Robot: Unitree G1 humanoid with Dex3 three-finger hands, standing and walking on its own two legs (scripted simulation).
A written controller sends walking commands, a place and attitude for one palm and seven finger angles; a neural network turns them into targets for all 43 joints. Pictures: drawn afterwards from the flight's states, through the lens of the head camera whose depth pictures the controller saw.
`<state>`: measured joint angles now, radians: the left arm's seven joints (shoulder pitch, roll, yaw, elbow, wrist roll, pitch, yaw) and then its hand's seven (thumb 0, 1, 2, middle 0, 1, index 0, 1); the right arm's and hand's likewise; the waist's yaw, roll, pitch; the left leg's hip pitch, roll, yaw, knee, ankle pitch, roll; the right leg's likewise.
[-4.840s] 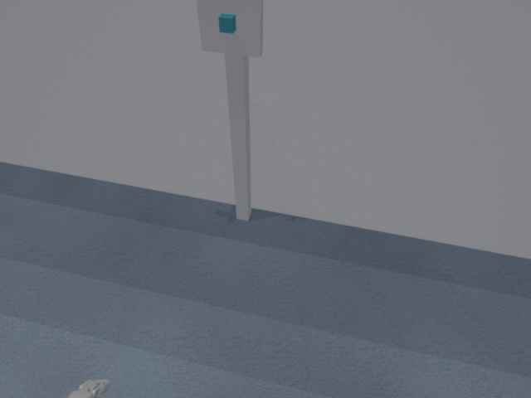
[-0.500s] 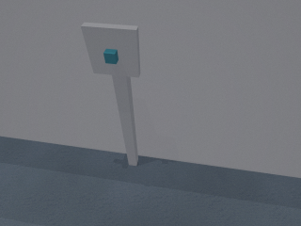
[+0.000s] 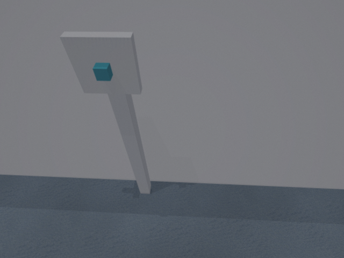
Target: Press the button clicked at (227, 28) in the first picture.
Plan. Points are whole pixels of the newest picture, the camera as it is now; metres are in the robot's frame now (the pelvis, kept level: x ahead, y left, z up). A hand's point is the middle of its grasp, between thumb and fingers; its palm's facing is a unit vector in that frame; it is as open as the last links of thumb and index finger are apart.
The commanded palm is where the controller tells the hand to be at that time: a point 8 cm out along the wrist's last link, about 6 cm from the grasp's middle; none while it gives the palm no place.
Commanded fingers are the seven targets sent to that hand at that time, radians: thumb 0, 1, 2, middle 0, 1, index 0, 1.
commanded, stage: come to a stop and stand still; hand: left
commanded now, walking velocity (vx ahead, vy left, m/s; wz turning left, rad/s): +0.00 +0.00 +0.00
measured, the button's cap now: (103, 71) +0.56 +0.20 +0.15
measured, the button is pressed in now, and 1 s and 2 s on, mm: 0 0 0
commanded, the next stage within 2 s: look again from close up in 0.34 s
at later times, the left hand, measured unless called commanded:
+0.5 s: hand out of the picture -0.03 +0.16 -0.17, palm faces +0.04 -0.98 -0.20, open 7.3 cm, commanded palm none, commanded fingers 0.00 0.90 0.90 -0.20 -0.30 -0.20 -0.30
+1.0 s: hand out of the picture -0.10 +0.19 -0.18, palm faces +0.05 -0.98 -0.18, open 7.4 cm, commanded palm none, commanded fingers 0.00 0.90 0.90 -0.20 -0.30 -0.20 -0.30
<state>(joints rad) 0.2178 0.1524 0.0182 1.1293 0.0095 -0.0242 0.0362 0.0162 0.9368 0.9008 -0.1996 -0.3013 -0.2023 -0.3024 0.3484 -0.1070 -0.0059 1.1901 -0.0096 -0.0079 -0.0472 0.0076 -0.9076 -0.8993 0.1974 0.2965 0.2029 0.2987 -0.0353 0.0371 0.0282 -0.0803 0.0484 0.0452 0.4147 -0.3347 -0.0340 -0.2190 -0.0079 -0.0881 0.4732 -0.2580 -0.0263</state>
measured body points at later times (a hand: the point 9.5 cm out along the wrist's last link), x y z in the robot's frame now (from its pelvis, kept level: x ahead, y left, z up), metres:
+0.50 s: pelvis -0.03 -0.01 +0.00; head -0.01 -0.01 +0.45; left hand -0.03 +0.22 -0.16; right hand -0.01 -0.23 -0.16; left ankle -0.07 +0.13 -0.74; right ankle +0.00 -0.10 -0.74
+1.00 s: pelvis -0.06 +0.02 +0.00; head -0.07 +0.02 +0.45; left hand -0.10 +0.24 -0.16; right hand -0.09 -0.18 -0.17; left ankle -0.06 +0.13 -0.74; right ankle +0.00 -0.10 -0.74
